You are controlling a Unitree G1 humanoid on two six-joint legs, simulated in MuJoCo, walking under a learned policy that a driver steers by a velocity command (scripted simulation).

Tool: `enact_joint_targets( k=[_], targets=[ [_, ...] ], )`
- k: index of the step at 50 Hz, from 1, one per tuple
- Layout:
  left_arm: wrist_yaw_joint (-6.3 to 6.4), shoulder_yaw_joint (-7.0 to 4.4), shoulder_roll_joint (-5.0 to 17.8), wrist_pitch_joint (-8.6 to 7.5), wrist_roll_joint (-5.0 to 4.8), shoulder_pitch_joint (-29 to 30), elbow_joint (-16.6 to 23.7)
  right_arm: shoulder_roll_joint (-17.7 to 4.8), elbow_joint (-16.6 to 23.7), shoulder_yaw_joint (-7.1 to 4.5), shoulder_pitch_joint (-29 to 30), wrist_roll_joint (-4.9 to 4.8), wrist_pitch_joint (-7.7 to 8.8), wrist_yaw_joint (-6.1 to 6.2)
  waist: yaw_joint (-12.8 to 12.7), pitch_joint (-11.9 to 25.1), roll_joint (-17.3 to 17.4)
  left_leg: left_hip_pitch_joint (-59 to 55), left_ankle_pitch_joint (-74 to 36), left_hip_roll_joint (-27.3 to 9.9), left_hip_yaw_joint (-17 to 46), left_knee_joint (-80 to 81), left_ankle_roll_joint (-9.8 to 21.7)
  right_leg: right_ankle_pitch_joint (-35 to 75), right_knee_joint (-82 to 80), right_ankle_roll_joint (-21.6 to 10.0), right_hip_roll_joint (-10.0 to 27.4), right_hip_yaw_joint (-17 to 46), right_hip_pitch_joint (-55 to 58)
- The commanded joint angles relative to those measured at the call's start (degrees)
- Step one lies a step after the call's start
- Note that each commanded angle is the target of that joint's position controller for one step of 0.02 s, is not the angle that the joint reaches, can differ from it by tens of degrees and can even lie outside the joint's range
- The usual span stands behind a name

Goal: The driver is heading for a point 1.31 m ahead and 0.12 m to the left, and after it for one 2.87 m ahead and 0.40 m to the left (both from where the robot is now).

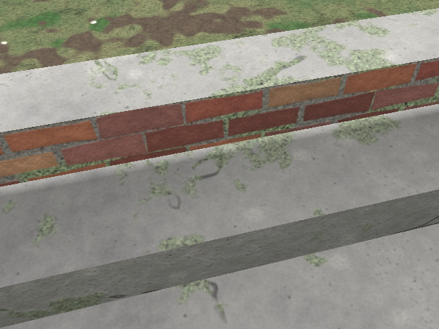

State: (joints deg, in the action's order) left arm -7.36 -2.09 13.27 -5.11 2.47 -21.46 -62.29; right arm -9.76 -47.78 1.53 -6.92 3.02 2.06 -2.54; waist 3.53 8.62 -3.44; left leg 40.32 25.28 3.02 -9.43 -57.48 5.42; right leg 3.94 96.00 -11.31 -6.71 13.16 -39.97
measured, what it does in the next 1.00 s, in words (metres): climbs: right foot 0.18 m higher, then left foot 0.18 m higher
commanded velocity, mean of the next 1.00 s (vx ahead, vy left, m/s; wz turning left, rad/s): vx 0.48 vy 0.00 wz -0.07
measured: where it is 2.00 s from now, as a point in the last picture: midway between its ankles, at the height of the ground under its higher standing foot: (233, 95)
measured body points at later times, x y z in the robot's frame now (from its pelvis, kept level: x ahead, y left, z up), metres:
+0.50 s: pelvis +0.32 -0.06 +0.16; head +0.32 -0.05 +0.61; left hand +0.55 +0.12 +0.06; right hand +0.28 -0.27 +0.00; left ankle +0.16 +0.11 -0.40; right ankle +0.40 -0.15 -0.49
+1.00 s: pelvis +0.60 -0.02 +0.33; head +0.61 -0.02 +0.78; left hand +0.64 +0.22 +0.18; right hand +0.77 -0.24 +0.22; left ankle +0.67 +0.06 -0.31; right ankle +0.46 -0.17 -0.27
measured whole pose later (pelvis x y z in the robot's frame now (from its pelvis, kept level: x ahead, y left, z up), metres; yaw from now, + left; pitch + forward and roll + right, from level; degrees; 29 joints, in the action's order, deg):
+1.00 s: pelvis +0.60 -0.02 +0.33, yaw -2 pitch +6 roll +1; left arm -4.1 -3.4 11.8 -5.6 0.3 -18.8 -58.6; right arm -8.5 -47.0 1.1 -3.8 3.6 3.2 -2.4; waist 2.0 6.0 -1.5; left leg 45.6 28.3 2.3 -5.4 -68.0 5.0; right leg -2.7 78.5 -5.5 -4.2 10.9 -28.7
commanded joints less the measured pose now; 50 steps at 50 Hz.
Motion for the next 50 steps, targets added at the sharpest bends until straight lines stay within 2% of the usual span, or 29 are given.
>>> enact_joint_targets(
  k=[1,7,11,14,18,19,20,21,22,23,24,27,28,31,32,35,36,37,38,39,40,42,44,45,46,47,48,49,50],
  targets=[
    [3.27,0.9,-2.61,1.08,0.61,6.13,7.32,8.39,-9.78,1.89,-5.91,-0.66,1.5,-0.06,-3.93,-0.97,-1.17,-20.85,-6.53,-15.09,32.96,31.95,10.73,-2.94,19.08,-4.84,4.26,4.9,-28.84],
    [2.49,4.54,-5.22,2.31,-1.16,17.21,12.94,2.82,-14.42,0.21,-14.05,4.06,3.39,-0.8,-4.78,-5.99,8.95,-15.75,-16.6,-10.35,12.36,42.52,8.57,-13.91,28.09,-4.1,8.87,-11.41,-36.27],
    [4.25,6.13,-2.64,2.48,-1.1,33.27,20.85,2.7,-20.34,1.5,-27.07,6.63,3.18,-0.85,-0.53,-8.75,1.95,-37.06,-11.81,-14.46,15.21,44.93,7.43,-15.55,14.24,-6.57,12.02,-9.84,-56.52],
    [3.2,7.26,-3.94,7.3,-0.39,49.82,28.55,1.51,-18.65,1.66,-27.17,3.22,3.09,-3.91,0.52,-7.9,7.98,-12.82,-20.28,-16.52,10.73,58.55,8.02,-17.64,-4.45,-2.71,14.91,-17.67,-24.61],
    [1.2,4.91,-0.52,7.12,-1.14,33.34,24.39,-11.91,-16.2,-1.78,-25.63,-1.96,7.4,-4.31,-8.85,-1.28,13.51,-35.31,-101.7,-18.78,5.42,42.12,8.56,-23.36,-30.67,1.88,2.15,-26.34,-0.81],
    [2.04,3.66,1.48,6.25,-0.77,25.73,22.91,-13.36,-16.84,-2.77,-25.84,-0.7,7.15,-4.64,-9.88,3.25,16.02,-36.17,-106.18,-18.72,5.16,33.76,6.65,-19.99,-34.71,0.32,1.69,-23.41,10.51],
    [2.4,3.59,3.49,5.9,-2.41,14.52,18.41,-7.07,-17.4,-1.8,-33.68,3.91,6.84,-5.62,-8.29,18.69,4.7,-16.84,-90.15,-14.7,10.16,16.9,3.61,-1.61,-35.33,-7.56,10.02,-3.45,39.15],
    [3.43,2.02,6.32,7.17,-0.06,-0.98,13.93,-5.79,-16.5,-2.14,-29.91,2.77,5.55,-6.45,-15.29,20.53,-2.23,-4.51,-48.61,-6.25,13.49,3.36,2.31,-14.89,-55.99,-9.75,16.11,17.11,48.19],
    [7.35,-2.27,10.48,4.88,-1.74,-3.06,10.99,-7.37,-10.42,-5.43,-21.22,-5.89,6.57,-1.18,-13.97,16.21,-7.8,-5.14,-17.85,0.41,10.24,-30.13,-1.1,-21.71,-67.76,-10.89,25.27,32.83,40.15],
    [5.64,-0.52,9.66,4.02,1.5,-7.94,7.13,-0.36,-17.27,-3.32,-23.11,-2.07,4.38,-4.13,-15.82,6.57,-3.9,8.89,-31.13,0.16,30.05,-45.48,1.55,-38.28,-71.95,-6.08,21.52,34.81,29.74],
    [5.4,-1.13,8.84,2.55,0.79,-2.46,5.83,1.08,-14.2,-3.36,-18.69,-0.51,4.87,-4.18,-11.58,-1.75,-4.68,15.28,-30.02,0.74,28.76,-53.42,2.41,-37.21,-69.49,-5.56,20.55,26.35,23.44],
    [3.42,2.62,-5.94,2.5,1.13,10.71,2.1,3.29,-9.28,-1.64,-11.56,-1.68,2.98,-2.78,-1.69,-0.19,7.35,25.09,-31.35,0.13,27.86,-63.4,10.77,-18.31,-70.22,-3.12,20.45,11.19,17.59],
    [5.6,1.7,-9.14,-0.32,-3.01,7.07,-1.2,7.33,-0.88,-0.97,-9.67,0.14,3.09,1.39,3.05,-3.81,2.11,20.37,-18.52,-1.79,21.11,-59.52,4.8,-25.61,-71.5,3.07,18.22,0.27,16.76],
    [6.98,2.77,-7.8,-3.77,-1.1,1.86,-4.4,6.44,0.27,-0.5,-5.56,-2.49,1.42,4.35,0.48,-9.17,2.3,24.42,-19.21,-0.2,12.7,-64.86,1.25,-12.06,-76.4,1.52,17.55,-7.65,9.62],
    [4.94,2.48,-4.35,-1.07,6.47,7.15,0.64,2.95,-1.12,0.78,-4.12,-2.91,-0.39,-1.32,0.03,-4.16,-0.45,33.79,-17.52,-2.27,16.22,-75.68,7.23,-14.23,-77.72,-2.11,17.18,-3.8,14.61],
    [4.0,3.31,-4.43,1.68,7.68,-2.72,-3.77,2.34,3.91,1.91,3.94,-1.67,0.2,-2.33,-0.9,-6.9,5.43,50.45,-19.31,-3.64,20.13,-72.62,13.42,-21.51,-79.04,-1.47,19.38,-2.67,25.22],
    [3.36,3.49,-3.19,0.93,7.39,-3.72,-3.19,0.52,5.78,1.87,7.79,-1.45,0.29,-1.8,-0.99,-5.19,6.4,46.35,-23.75,-6.34,14.47,-61.08,12.76,-21.61,-81.14,-0.9,17.47,-7.22,24.66],
    [6.24,2.51,-1.81,-2.48,-4.09,-5.08,-3.79,7.21,11.66,2.51,16.18,-3.03,0.46,2.5,-2.11,-14.81,2.47,36.96,-10.82,-4.02,6.8,-58.2,3.59,-26.44,-89.22,1.81,17.66,-9.09,13.93],
    [8.38,2.83,-1.74,-3.84,-5.33,-7.48,-4.0,4.16,12.85,2.75,16.93,-2.89,0.02,3.45,-2.71,-15.22,3.55,27.78,-10.65,-8.04,3.11,-46.73,0.87,-22.48,-96.23,0.41,17.95,-7.82,10.64],
    [9.87,2.08,0.48,-3.89,-4.81,-9.82,-4.49,4.12,13.82,2.7,16.52,-3.01,-0.78,3.82,-3.33,-12.99,0.76,20.85,-8.49,-9.2,1.66,-41.53,0.49,-15.86,-100.17,-0.69,18.28,-9.18,14.66],
    [3.62,4.41,-0.59,-2.2,3.45,-3.2,0.21,-0.01,13.21,2.89,19.92,-1.73,-3.33,-0.17,-1.38,-3.52,-3.59,10.64,-6.16,-7.81,4.39,-33.35,3.73,-6.35,-96.12,-1.17,19.35,-12.49,10.35],
    [0.11,1.08,10.34,-2.24,1.62,-4.11,1.44,-3.5,12.47,1.3,14.38,-1.15,-4.46,-3.85,3.07,1.11,-7.0,4.52,-3.13,-0.32,-0.39,-27.52,2.42,52.78,-87.18,-6.04,22.42,-14.54,23.06],
    [0.84,-0.72,12.22,-3.26,-0.28,-8.61,0.06,-3.34,9.96,0.76,10.57,-1.57,-2.43,-3.31,0.98,4.13,-8.26,5.06,-0.31,2.22,-2.94,-4.58,3.02,76.49,-74.63,-4.91,22.59,-15.84,47.16],
    [7.09,-1.66,9.84,-2.99,-4.37,-9.46,1.3,0.07,2.44,-0.13,-9.66,-3.48,-0.16,1.36,5.05,10.66,-7.42,-13.02,6.38,2.61,4.2,-3.05,4.32,71.1,-58.97,2.54,19.91,-18.79,46.2],
    [7.95,-1.07,3.8,-3.1,-6.5,-12.35,4.19,-6.85,-1.09,-2.07,-20.45,-2.5,0.36,4.07,5.4,16.57,7.61,-31.06,-10.71,-11.22,29.36,2.04,10.69,52.1,-40.3,7.39,13.13,-17.2,24.58],
    [6.95,-1.49,1.1,-2.21,-4.66,-5.96,6.15,-11.09,-3.57,-4.57,-21.8,-2.98,-0.69,5.57,6.27,12.85,19.37,-34.22,-22.14,-17.01,54.94,28.47,15.82,-10.82,-18.81,9.17,1.9,-15.42,9.69],
    [1.78,-1.63,-0.47,-0.53,-1.27,-2.57,5.46,-14.79,-1.67,-3.78,-22.88,3.3,0.26,1.23,8.84,6.91,27.01,-31.47,-11.46,-17.57,62.64,32.88,13.09,-6.6,1.18,5.64,-3.01,11.53,-10.52],
    [1.47,-3.26,1.25,-0.21,-2.6,4.04,7.42,-12.61,-4.44,-4.65,-17.96,2.83,1.52,-0.82,4.66,-2.49,17.39,-24.77,-18.58,-15.19,49.53,28.37,9.55,-5.22,8.54,3.98,-3.47,10.1,-18.43],
    [2.33,-1.61,-2.52,-0.11,-0.74,1.71,7.82,-9.13,-5.63,-4.61,-10.86,1.39,2.13,-1.63,0.14,-1.68,8.28,-21.13,-29.41,-15.5,41.95,24.59,12.16,-6.51,11.68,2.97,-2.83,7.81,-19.11]
  ],
)
Keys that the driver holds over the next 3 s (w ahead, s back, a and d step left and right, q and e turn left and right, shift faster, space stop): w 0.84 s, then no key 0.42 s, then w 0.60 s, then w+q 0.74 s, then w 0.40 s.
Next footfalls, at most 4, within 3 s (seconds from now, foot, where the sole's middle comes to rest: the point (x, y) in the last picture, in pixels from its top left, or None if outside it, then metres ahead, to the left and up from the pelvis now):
0.36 right None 0.44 -0.15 -0.52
0.88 left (193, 200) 0.71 0.06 -0.35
1.38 right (266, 169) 0.80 -0.14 -0.35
1.88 left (192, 65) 1.04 0.04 -0.17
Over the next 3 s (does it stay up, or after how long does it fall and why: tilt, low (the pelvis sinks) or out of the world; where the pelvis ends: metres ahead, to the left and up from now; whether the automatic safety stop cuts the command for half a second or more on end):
stays up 1.43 0.05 0.58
